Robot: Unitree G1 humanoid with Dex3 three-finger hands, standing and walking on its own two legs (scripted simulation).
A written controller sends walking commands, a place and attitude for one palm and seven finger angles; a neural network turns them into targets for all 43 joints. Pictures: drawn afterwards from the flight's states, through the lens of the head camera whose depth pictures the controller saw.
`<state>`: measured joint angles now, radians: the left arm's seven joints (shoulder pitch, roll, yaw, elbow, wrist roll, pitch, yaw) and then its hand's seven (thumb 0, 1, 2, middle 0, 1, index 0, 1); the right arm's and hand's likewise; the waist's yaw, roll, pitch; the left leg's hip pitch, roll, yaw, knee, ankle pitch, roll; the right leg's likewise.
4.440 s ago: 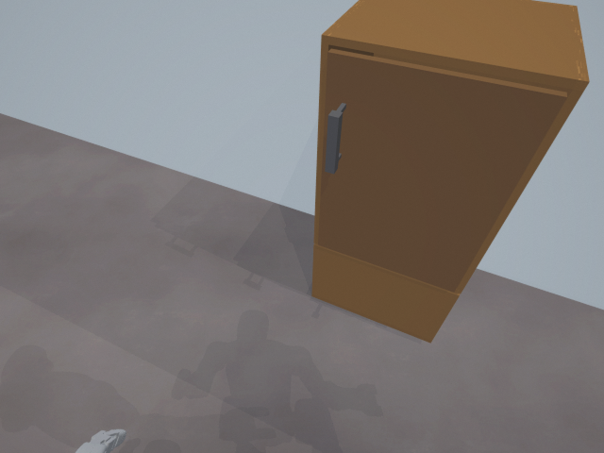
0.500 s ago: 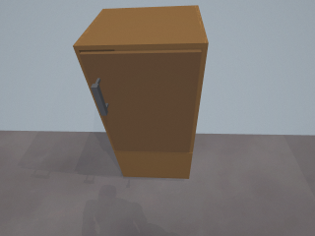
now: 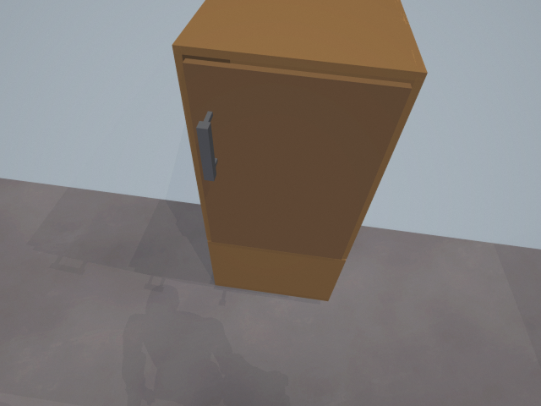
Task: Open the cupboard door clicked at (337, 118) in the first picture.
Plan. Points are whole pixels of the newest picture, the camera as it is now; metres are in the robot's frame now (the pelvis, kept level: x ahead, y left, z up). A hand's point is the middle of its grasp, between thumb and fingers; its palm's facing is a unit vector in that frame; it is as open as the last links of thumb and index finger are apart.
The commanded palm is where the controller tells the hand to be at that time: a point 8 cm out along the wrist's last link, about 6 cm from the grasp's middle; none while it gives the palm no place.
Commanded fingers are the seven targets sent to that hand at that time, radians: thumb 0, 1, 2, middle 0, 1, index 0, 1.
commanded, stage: come to a stop and stand still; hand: left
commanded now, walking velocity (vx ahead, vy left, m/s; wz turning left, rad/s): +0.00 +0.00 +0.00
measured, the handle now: (209, 146) +0.60 +0.19 +0.01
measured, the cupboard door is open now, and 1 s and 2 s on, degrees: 0 0 0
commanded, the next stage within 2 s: look again from close up in 0.28 s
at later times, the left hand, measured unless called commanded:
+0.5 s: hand out of the picture +0.02 +0.17 -0.18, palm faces -0.01 -0.97 -0.23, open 7.4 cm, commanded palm none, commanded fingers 0.00 0.90 0.90 -0.20 -0.30 -0.20 -0.30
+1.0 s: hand out of the picture -0.01 +0.13 -0.17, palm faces +0.01 -0.98 -0.22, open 7.3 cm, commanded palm none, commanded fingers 0.00 0.90 0.90 -0.20 -0.30 -0.20 -0.30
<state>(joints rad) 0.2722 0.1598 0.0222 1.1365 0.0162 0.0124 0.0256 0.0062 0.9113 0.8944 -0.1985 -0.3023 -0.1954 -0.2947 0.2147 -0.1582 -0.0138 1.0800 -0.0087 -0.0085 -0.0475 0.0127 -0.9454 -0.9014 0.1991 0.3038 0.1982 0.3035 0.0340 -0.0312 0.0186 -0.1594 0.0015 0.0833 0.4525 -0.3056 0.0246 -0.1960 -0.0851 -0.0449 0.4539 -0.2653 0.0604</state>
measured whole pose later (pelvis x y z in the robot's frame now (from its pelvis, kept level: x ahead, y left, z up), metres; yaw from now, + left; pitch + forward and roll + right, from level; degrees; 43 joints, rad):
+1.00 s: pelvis -0.01 -0.05 +0.00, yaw +0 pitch -1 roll +1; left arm 0.26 0.15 -0.01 1.11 0.01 -0.02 0.02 0.01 0.92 0.89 -0.20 -0.30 -0.20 -0.30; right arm 0.29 -0.17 0.01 1.10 -0.01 -0.01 -0.03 0.01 -0.91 -0.90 0.20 0.30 0.19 0.30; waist 0.00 0.03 0.04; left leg -0.16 0.06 0.07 0.47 -0.29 -0.04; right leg -0.22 -0.03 -0.06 0.52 -0.29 -0.01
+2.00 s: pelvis +0.04 -0.01 -0.01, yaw +0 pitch +0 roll +0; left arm 0.25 0.16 0.00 1.00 0.02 -0.02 0.05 0.00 0.91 0.89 -0.20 -0.30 -0.20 -0.30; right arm 0.21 -0.19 -0.03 0.98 0.00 0.00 -0.02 0.01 -0.92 -0.90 0.20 0.30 0.20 0.30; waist -0.02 0.03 0.05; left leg -0.25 0.04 0.06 0.59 -0.33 0.00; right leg -0.24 0.00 -0.06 0.58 -0.34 -0.02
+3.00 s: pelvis +0.05 +0.00 +0.00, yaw -1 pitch +0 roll +0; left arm 0.21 0.20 -0.01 1.09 0.01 -0.02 0.03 0.01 0.91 0.89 -0.20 -0.30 -0.20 -0.30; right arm 0.20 -0.19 0.01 1.09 -0.01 -0.03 -0.02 0.00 -0.90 -0.90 0.20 0.30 0.20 0.30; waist 0.00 0.00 0.02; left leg -0.16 0.02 0.09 0.44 -0.28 0.01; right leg -0.17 -0.02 -0.04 0.47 -0.29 0.00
